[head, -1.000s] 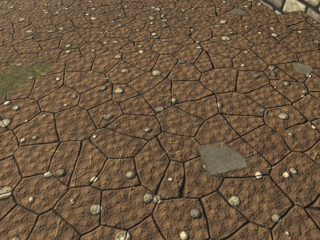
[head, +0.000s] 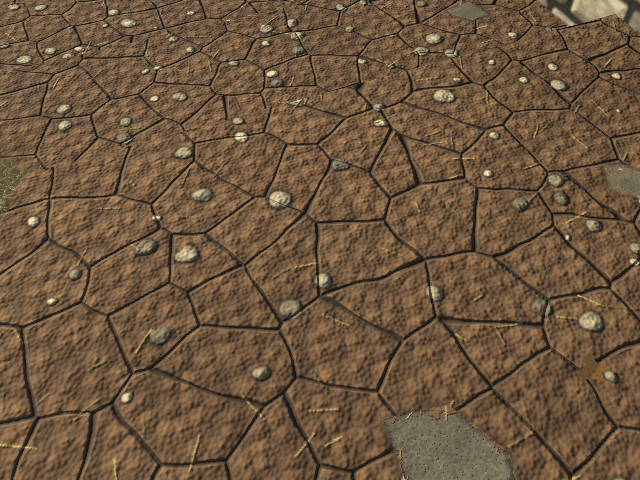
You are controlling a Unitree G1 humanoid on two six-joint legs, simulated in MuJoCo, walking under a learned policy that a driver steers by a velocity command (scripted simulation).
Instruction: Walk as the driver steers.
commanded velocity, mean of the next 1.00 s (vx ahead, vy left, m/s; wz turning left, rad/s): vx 0.07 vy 0.00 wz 0.49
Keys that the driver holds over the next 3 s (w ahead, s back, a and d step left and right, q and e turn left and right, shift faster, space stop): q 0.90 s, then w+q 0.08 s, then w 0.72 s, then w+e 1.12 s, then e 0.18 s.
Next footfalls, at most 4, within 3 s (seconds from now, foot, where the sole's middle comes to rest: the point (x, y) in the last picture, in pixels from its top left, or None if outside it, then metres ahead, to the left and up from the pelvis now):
0.06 right None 0.21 -0.08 -0.77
0.56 left None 0.09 0.11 -0.77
1.06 right None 0.18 -0.06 -0.77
1.50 left None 0.26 0.27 -0.77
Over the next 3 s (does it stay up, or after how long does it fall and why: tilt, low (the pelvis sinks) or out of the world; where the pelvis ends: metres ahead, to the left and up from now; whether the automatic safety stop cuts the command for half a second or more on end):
stays up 0.89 0.49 0.00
